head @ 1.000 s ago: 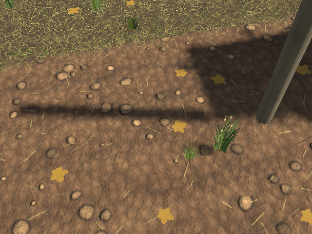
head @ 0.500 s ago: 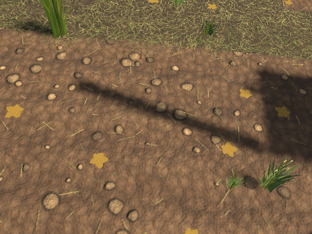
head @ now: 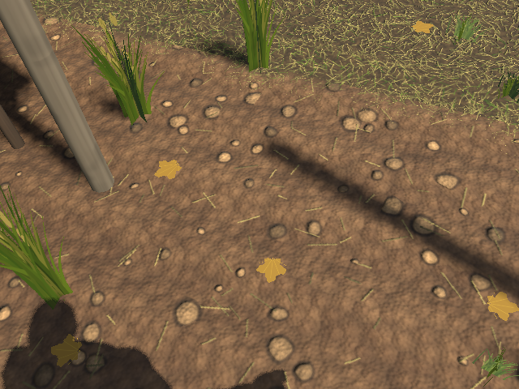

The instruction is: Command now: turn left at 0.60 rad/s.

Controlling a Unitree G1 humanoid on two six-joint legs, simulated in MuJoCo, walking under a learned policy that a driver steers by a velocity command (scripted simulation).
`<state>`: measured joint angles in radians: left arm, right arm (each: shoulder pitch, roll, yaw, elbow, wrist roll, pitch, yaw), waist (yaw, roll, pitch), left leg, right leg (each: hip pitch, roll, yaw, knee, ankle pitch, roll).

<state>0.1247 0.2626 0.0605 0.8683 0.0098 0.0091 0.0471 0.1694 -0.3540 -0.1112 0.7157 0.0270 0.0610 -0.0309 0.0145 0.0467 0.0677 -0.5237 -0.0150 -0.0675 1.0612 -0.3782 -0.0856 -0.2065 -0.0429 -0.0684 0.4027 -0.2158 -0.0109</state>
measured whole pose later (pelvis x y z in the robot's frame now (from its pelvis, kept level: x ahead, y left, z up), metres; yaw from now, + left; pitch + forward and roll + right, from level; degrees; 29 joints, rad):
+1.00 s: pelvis +0.38 +0.07 +0.00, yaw -1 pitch +2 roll -1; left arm 0.31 0.28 0.06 0.80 -0.01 -0.07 -0.02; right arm 0.16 -0.30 -0.04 0.66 -0.02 -0.10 -0.01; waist 0.05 0.03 0.04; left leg -0.66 0.11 -0.09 0.92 -0.19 -0.04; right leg -0.19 0.12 0.07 0.33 -0.16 -0.09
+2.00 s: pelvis +0.89 -0.06 +0.00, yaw -37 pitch +2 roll +1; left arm 0.33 0.28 0.06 0.69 -0.01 -0.04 -0.01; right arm 0.10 -0.32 -0.05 0.67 -0.02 -0.10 0.00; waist 0.05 0.03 0.05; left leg -0.67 0.11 -0.08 0.89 -0.15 -0.06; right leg -0.20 0.11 0.10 0.36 -0.18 -0.09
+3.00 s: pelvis +1.31 -0.40 +0.00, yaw -42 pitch +1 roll -1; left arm 0.32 0.27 0.05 0.80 0.01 -0.08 -0.02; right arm 0.17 -0.31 -0.05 0.75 0.00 -0.07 0.00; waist 0.04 0.05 0.03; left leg -0.64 0.11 -0.03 0.91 -0.19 -0.03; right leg -0.15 0.06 -0.03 0.29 -0.16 -0.06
